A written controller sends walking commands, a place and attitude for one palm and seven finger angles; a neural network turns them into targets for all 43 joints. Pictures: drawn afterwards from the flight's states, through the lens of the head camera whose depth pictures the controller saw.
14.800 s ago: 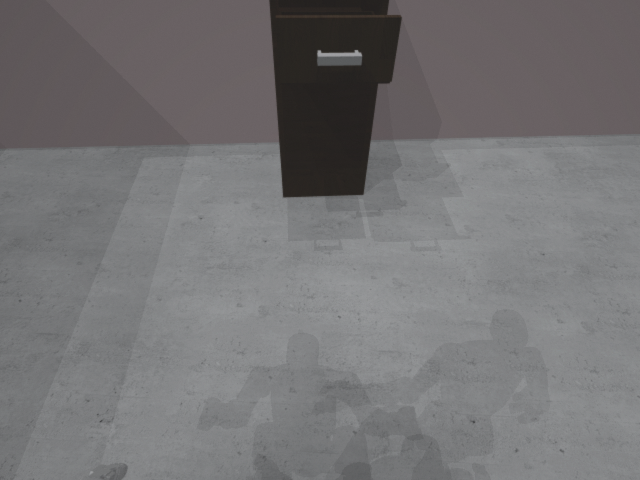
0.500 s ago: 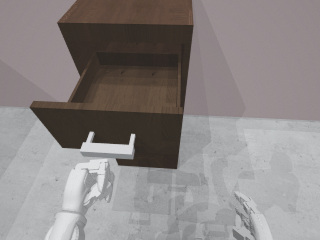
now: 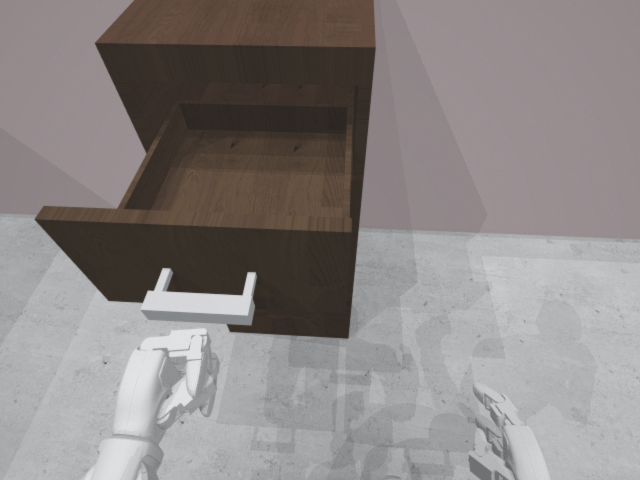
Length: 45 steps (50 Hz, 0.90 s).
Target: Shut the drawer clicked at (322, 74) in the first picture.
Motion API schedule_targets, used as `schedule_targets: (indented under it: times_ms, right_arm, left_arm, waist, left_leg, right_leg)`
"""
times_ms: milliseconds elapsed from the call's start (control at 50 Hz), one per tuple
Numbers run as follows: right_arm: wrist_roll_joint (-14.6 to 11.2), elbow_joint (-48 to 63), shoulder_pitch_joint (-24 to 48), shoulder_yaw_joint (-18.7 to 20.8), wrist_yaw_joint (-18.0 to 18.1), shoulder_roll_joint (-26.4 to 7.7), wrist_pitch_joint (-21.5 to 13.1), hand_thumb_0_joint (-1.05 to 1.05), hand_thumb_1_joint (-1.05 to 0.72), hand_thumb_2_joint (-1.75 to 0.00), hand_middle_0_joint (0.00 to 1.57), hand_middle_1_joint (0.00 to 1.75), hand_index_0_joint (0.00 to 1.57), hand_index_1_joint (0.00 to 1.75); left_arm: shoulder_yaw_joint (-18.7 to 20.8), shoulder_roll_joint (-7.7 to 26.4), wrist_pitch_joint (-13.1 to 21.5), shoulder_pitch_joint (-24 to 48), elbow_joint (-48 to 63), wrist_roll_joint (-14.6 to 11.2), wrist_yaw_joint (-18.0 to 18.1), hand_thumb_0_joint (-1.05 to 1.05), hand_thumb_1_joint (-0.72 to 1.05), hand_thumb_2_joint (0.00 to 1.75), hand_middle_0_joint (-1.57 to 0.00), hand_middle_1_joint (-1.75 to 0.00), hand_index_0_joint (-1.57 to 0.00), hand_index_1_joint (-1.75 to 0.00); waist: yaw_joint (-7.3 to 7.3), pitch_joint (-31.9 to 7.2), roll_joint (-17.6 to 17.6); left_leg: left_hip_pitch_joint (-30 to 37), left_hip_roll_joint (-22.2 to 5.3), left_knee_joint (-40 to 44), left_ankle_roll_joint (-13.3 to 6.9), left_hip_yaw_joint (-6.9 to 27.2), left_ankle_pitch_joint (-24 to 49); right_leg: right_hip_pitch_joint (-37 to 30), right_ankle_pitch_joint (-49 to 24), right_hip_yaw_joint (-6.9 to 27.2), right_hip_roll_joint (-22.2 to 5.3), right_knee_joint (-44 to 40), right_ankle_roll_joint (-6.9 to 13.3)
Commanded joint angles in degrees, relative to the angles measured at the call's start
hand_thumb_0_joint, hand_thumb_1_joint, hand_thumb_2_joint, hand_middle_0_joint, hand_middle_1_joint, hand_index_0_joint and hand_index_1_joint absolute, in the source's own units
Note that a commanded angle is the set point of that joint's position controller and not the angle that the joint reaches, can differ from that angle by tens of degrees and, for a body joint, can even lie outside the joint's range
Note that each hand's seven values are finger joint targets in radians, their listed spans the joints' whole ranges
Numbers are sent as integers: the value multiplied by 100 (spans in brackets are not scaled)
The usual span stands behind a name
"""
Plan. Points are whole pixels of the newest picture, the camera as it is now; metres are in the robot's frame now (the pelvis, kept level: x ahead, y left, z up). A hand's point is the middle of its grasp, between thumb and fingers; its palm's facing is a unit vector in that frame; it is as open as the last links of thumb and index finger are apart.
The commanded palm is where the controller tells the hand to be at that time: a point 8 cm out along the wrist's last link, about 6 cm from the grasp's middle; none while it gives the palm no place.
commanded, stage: push the drawer shut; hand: left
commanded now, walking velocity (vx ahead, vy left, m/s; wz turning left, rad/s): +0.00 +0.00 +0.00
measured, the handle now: (204, 292) +0.32 +0.16 +0.07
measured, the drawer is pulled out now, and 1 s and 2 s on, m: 0.28 0.20 0.08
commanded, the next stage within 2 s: none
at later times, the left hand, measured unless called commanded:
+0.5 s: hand (214, 346) +0.26 +0.13 +0.07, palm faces -0.06 -1.00 -0.06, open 3.2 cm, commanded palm +0.24 +0.19 +0.07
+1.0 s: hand (226, 295) +0.32 +0.13 +0.07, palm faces -0.06 -1.00 -0.04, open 3.2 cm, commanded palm +0.31 +0.19 +0.07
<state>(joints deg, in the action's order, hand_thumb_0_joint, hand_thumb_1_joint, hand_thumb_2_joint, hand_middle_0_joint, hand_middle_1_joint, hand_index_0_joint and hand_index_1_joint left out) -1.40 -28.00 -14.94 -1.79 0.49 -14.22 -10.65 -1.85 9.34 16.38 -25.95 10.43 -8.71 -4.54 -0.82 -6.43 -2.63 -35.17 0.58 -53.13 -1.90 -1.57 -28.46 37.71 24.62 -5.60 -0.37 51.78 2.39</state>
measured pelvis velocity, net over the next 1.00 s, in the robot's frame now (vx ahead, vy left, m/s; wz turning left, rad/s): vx -0.02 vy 0.00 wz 0.00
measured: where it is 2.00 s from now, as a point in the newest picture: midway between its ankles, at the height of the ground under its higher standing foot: outside the picture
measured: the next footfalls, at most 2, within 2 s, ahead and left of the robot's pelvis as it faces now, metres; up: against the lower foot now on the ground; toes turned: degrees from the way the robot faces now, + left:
none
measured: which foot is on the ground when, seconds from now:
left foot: down 0.00-1.00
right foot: down 0.00-1.00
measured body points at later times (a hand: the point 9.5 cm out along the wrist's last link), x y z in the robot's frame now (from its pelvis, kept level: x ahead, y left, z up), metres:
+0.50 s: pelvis -0.01 -0.01 +0.00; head +0.04 -0.02 +0.45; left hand +0.25 +0.19 +0.07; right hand +0.16 -0.25 -0.08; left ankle -0.02 +0.10 -0.69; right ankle +0.01 -0.09 -0.69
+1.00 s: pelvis -0.02 +0.00 +0.01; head +0.04 -0.01 +0.45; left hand +0.32 +0.18 +0.07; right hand +0.13 -0.24 -0.09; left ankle -0.02 +0.10 -0.69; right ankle +0.01 -0.09 -0.69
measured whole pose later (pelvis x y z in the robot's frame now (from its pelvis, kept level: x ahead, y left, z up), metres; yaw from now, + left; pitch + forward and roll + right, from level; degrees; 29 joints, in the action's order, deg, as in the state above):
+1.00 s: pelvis -0.02 +0.00 +0.01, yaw +0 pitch +10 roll +0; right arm -2.0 -34.3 -13.5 -2.4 1.2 -15.0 -8.5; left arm 3.3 10.8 17.5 7.6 -20.0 -10.0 -5.6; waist -2.3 -4.1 -1.9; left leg -34.6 1.1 -49.7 -2.1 -2.0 -25.2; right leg 37.3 21.5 -5.1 -0.8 48.8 2.2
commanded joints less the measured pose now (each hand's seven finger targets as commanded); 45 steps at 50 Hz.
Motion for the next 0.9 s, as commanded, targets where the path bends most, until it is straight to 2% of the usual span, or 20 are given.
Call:
schedule_targets:
  times_ms: [0,20,40,120,160,180,240,280,300,340,380,500,560,580,660,680,740,780,840,880]
  right_arm:
    - [-6,876,308,253,16,-560,-347,0,-90,-90,20,30,20,30]
    - [-13,856,284,273,13,-569,-356,0,-90,-90,20,30,20,30]
    - [-8,867,304,254,6,-586,-370,0,-90,-90,20,30,20,30]
    - [-22,777,295,254,49,-689,-356,0,-90,-90,20,30,20,30]
    - [-27,773,315,249,81,-700,-358,0,-90,-90,20,30,20,30]
    - [-26,734,304,258,92,-713,-348,0,-90,-90,20,30,20,30]
    - [-36,752,317,262,101,-663,-333,0,-90,-90,20,30,20,30]
    - [-38,703,345,248,96,-657,-322,0,-90,-90,20,30,20,30]
    - [-35,686,353,226,87,-631,-319,0,-90,-90,20,30,20,30]
    - [-47,589,373,215,99,-657,-308,0,-90,-90,20,30,20,30]
    - [-48,527,422,222,105,-674,-321,0,-90,-90,20,30,20,30]
    - [-58,399,425,227,98,-699,-338,0,-90,-90,20,30,20,30]
    - [-57,348,424,239,104,-724,-327,0,-90,-90,20,30,20,30]
    - [-51,326,416,247,112,-750,-307,0,-90,-90,20,30,20,30]
    - [-68,256,426,235,119,-746,-268,0,-90,-90,20,30,20,30]
    - [-64,249,416,238,119,-761,-249,0,-90,-90,20,30,20,30]
    - [-76,236,456,220,110,-734,-212,0,-90,-90,20,30,20,30]
    - [-66,187,402,227,112,-768,-178,0,-90,-90,20,30,20,30]
    - [-60,195,356,237,91,-750,-142,0,-90,-90,20,30,20,30]
    - [-69,132,315,229,94,-786,-88,0,-90,-90,20,30,20,30]
  left_arm:
    - [380,341,591,371,1399,-123,66,0,90,90,-140,-160,-140,-160]
    - [489,413,607,223,1315,-142,53,0,90,90,-140,-160,-140,-160]
    - [287,260,611,290,1301,-146,-6,0,90,90,-140,-160,-140,-160]
    - [286,405,513,965,835,-119,-166,0,90,90,-140,-160,-140,-160]
    - [330,472,464,1280,734,-122,-219,0,90,90,-140,-160,-140,-160]
    - [528,648,455,1382,723,-124,-193,0,90,90,-140,-160,-140,-160]
    - [815,757,433,1369,722,-216,-152,0,90,90,-140,-160,-140,-160]
    - [939,816,417,1548,606,-261,-88,0,90,90,-140,-160,-140,-160]
    - [829,659,414,1673,549,-300,-88,0,90,90,-140,-160,-140,-160]
    - [889,726,427,2086,331,-342,-84,0,90,90,-140,-160,-140,-160]
    - [1015,816,475,2213,189,-375,-79,0,90,90,-140,-160,-140,-160]
    - [859,716,541,2825,-185,-350,-151,0,90,90,-140,-160,-140,-160]
    - [853,728,533,3202,-342,-350,-161,0,90,90,-140,-160,-140,-160]
    - [903,819,513,3288,-484,-328,-142,0,90,90,-140,-160,-140,-160]
    - [969,836,508,3822,-803,-351,-145,0,90,90,-140,-160,-140,-160]
    - [990,883,515,3863,-869,-333,-138,0,90,90,-140,-160,-140,-160]
    - [915,763,500,4194,-1073,-328,-127,0,90,90,-140,-160,-140,-160]
    - [1057,923,499,4380,-1268,-300,-70,0,90,90,-140,-160,-140,-160]
    - [948,769,513,4609,-1405,-272,-40,0,90,90,-140,-160,-140,-160]
    - [1064,923,505,4847,-1713,-249,-9,0,90,90,-140,-160,-140,-160]
  waist:
    - [-58,-874,153]
    - [-38,-881,219]
    - [-89,-857,210]
    - [-248,-585,425]
    - [-228,-709,380]
    - [-199,-810,372]
    - [-44,-1304,354]
    - [-20,-1296,294]
    - [-59,-1250,289]
    - [-147,-977,415]
    - [-136,-865,449]
    - [-167,-1069,148]
    - [-184,-1177,251]
    - [-209,-1168,447]
    - [-185,-1158,331]
    - [-182,-1198,465]
    - [-162,-1179,170]
    - [-173,-1180,316]
    - [-174,-1305,187]
    - [-223,-1178,430]
  left_leg:
    - [139,-10,714,68,301,1711]
    - [104,-15,703,79,308,1704]
    - [104,-6,687,71,311,1686]
    - [-131,5,600,42,321,1258]
    - [-136,27,599,30,317,1159]
    - [-103,26,606,30,314,1246]
    - [7,43,647,37,242,1532]
    - [22,38,696,49,244,1651]
    - [15,50,703,50,223,1639]
    - [-100,40,717,58,233,1471]
    - [-164,37,739,58,238,1371]
    - [143,24,863,57,272,1422]
    - [179,32,897,55,281,1403]
    - [130,19,891,36,285,1382]
    - [138,34,984,58,294,1265]
    - [140,18,1004,42,298,1321]
    - [229,31,1061,71,290,1258]
    - [206,8,1078,62,310,1294]
    - [373,8,1096,83,308,1430]
    - [244,-5,1115,75,327,1323]
  right_leg:
    - [-1083,-1541,410,-19,-717,-87]
    - [-1100,-1535,412,-20,-712,-85]
    - [-1051,-1536,401,-28,-714,-97]
    - [-815,-1040,534,-55,-854,-135]
    - [-867,-868,594,-84,-896,-136]
    - [-959,-940,607,-83,-900,-121]
    - [-1437,-1399,668,-122,-882,-143]
    - [-1531,-1607,647,-114,-874,-127]
    - [-1543,-1662,660,-125,-898,-147]
    - [-1421,-1442,700,-124,-986,-164]
    - [-1418,-1258,759,-142,-1074,-155]
    - [-1308,-1276,615,-110,-1007,-133]
    - [-1341,-1275,601,-115,-1010,-145]
    - [-1345,-1239,623,-113,-1035,-161]
    - [-1355,-1103,630,-117,-1063,-143]
    - [-1405,-1149,615,-112,-1055,-143]
    - [-1317,-1106,585,-110,-1047,-126]
    - [-1321,-1123,569,-94,-1038,-124]
    - [-1292,-1311,523,-85,-987,-112]
    - [-1261,-1186,531,-75,-1021,-120]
